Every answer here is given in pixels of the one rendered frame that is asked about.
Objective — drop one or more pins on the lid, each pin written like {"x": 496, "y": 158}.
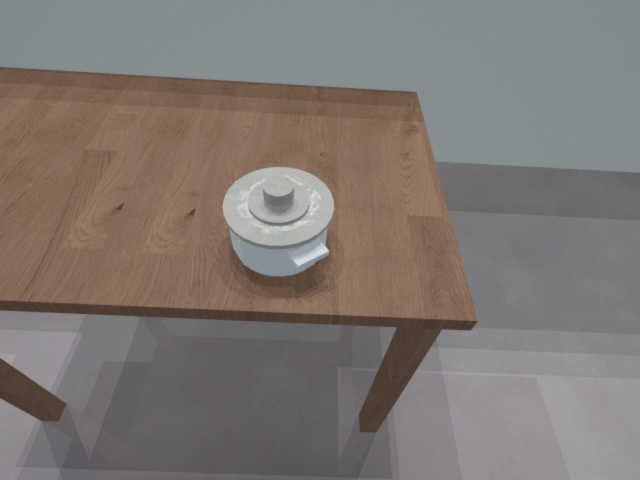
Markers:
{"x": 258, "y": 223}

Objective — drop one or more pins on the table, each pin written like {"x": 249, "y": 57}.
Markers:
{"x": 111, "y": 203}

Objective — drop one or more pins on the knob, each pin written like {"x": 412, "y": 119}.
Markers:
{"x": 278, "y": 190}

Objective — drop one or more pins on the pot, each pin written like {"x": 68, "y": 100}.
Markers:
{"x": 280, "y": 262}

